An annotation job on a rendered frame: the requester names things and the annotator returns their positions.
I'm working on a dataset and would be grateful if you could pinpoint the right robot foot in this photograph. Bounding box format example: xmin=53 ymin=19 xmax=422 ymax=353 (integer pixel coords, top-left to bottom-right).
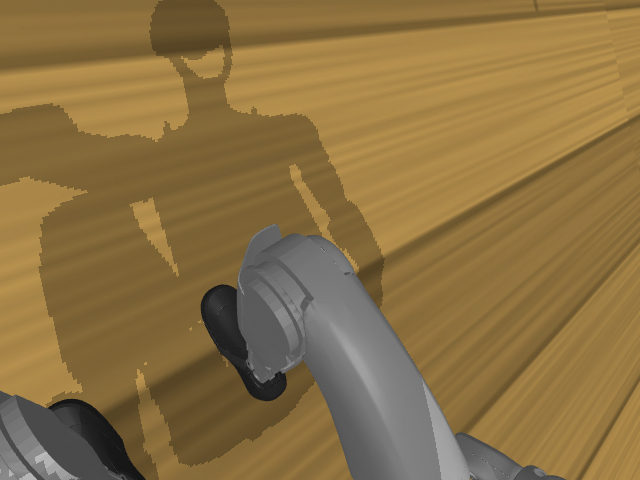
xmin=201 ymin=285 xmax=287 ymax=401

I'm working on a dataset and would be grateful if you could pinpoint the right robot hand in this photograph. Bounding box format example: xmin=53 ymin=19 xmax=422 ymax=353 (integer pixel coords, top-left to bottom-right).
xmin=454 ymin=432 xmax=523 ymax=480

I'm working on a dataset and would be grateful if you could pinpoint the left robot foot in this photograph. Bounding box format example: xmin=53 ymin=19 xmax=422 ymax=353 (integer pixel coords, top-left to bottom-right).
xmin=48 ymin=399 xmax=146 ymax=480

